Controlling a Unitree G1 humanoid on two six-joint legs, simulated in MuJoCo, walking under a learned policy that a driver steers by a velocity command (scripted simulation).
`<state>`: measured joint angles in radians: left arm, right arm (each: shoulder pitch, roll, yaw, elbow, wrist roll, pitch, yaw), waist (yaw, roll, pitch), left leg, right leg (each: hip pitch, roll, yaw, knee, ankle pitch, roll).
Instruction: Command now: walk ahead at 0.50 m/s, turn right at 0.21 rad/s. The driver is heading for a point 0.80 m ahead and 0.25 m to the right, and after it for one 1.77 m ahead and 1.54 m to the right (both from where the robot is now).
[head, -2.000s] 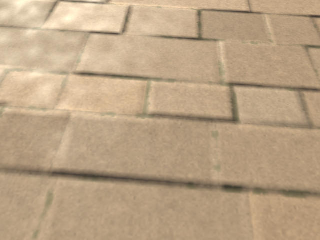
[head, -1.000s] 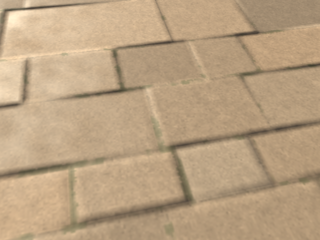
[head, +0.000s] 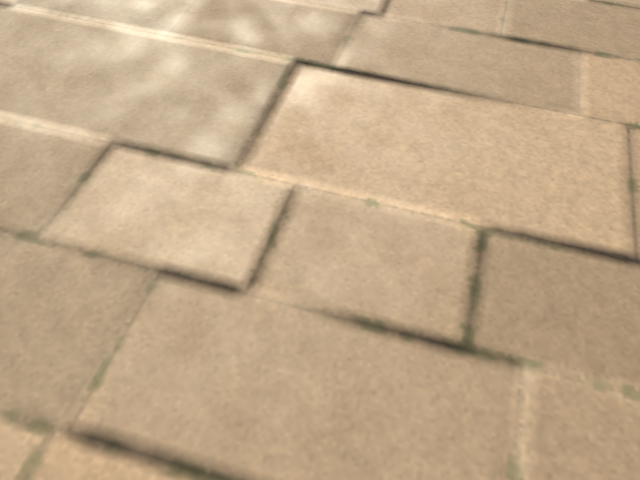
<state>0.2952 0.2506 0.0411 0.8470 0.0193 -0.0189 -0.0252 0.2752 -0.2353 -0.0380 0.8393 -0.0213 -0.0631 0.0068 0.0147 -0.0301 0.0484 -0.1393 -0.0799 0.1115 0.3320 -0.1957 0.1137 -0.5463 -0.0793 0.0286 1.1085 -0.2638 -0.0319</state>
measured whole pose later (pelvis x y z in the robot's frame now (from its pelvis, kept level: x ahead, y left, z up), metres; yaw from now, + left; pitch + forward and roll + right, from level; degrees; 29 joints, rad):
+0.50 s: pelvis +0.27 -0.07 -0.01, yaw -17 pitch +0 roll +0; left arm 0.26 0.28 0.07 0.86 0.00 -0.02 -0.01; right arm 0.23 -0.24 -0.02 0.82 -0.03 -0.07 0.00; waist -0.01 0.01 0.05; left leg -0.45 0.07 -0.01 1.20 -0.33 0.00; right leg -0.25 0.14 -0.03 0.44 -0.19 -0.14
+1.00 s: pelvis +0.55 -0.11 -0.01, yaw -33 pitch +1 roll +0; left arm 0.31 0.32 0.07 0.82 0.03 -0.03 -0.02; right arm 0.20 -0.26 -0.03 0.76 -0.04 -0.07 -0.01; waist 0.02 -0.04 0.04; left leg -0.29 -0.01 0.06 0.46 -0.18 0.03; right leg -0.39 0.06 0.06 1.12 -0.36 -0.07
